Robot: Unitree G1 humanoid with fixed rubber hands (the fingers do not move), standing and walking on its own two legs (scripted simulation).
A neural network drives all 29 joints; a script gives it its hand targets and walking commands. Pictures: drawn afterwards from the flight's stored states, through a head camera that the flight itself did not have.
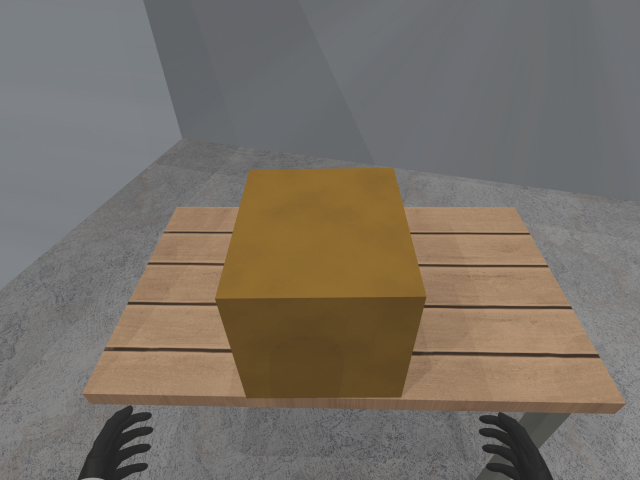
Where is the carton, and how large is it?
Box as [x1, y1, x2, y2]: [215, 168, 425, 397]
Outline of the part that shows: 393,168 249,170 215,296 215,300 246,397 400,397 425,300 425,293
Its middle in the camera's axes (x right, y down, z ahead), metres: +0.00 +0.06 +0.66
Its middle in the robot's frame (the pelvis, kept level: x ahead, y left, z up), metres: +0.46 +0.02 -0.01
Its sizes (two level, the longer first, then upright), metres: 0.292 0.254 0.255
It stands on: a table, 0.64 m high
